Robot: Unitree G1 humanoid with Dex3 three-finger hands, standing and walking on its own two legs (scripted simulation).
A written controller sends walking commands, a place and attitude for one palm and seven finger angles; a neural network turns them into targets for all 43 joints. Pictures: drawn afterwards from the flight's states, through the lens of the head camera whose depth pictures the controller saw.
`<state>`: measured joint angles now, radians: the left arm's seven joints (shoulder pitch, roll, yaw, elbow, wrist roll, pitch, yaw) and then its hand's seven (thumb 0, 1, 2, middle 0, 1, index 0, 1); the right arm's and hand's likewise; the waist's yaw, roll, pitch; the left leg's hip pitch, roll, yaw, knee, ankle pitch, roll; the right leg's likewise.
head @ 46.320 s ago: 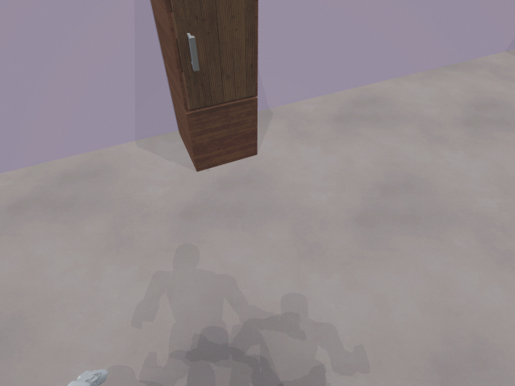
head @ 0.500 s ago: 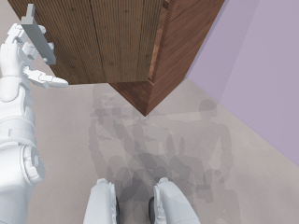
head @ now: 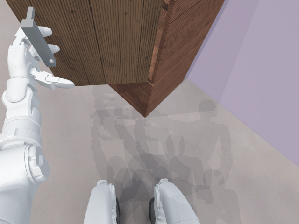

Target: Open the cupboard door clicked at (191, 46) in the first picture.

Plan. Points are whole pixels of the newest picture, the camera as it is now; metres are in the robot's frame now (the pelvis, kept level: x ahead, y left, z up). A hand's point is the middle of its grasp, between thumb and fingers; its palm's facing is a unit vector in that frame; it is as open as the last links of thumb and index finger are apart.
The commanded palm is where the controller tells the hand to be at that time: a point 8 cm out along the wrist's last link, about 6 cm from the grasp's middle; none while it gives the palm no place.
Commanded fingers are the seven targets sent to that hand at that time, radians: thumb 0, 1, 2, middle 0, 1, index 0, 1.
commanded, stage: slide the fingers in behind the handle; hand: left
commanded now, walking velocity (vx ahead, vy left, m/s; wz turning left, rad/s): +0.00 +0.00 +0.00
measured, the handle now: (41, 39) +0.58 +0.23 +0.06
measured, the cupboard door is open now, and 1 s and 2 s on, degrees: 50 51 98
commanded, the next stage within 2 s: close the thumb around the handle in 0.02 s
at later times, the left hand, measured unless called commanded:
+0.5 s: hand (50, 60) +0.52 +0.21 +0.05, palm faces +0.07 -1.00 -0.02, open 10.0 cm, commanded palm +0.49 +0.24 +0.05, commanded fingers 0.00 0.62 0.78 -0.38 -1.32 -0.38 -1.32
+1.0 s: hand (51, 60) +0.52 +0.20 +0.05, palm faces +0.07 -1.00 -0.01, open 6.0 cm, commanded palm +0.48 +0.24 +0.05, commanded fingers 0.00 0.90 0.90 -0.40 -1.35 -0.40 -1.35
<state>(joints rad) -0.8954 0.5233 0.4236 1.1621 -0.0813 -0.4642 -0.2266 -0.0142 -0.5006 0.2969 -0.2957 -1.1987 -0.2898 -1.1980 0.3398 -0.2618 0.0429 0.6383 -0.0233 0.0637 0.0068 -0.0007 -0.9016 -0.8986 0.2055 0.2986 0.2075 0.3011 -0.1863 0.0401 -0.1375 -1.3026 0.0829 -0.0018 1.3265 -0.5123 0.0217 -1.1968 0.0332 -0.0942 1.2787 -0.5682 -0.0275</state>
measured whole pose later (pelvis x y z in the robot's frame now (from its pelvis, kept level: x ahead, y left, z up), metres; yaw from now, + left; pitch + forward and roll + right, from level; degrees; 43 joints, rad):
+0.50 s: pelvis +0.00 +0.00 +0.00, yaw +0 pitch +28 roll -4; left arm -0.89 0.51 0.41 1.15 -0.09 -0.46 -0.20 -0.01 0.10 0.55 -0.32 -1.25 -0.33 -1.26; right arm 0.34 -0.26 0.04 0.64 -0.03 0.07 0.01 0.00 -0.90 -0.90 0.21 0.30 0.21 0.30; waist -0.18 0.04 -0.14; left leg -1.29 0.08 0.00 1.32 -0.51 0.03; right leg -1.19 0.03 -0.09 1.27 -0.56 -0.02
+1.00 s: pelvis +0.00 +0.00 +0.00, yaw +0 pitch +28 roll -4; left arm -0.87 0.50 0.42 1.14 -0.09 -0.48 -0.22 0.01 0.71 0.81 -0.33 -1.31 -0.32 -1.33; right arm 0.34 -0.26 0.04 0.64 -0.02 0.08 0.01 0.00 -0.90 -0.90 0.21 0.30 0.21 0.30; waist -0.18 0.04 -0.14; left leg -1.28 0.08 0.00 1.31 -0.52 0.02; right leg -1.18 0.03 -0.09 1.27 -0.57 -0.03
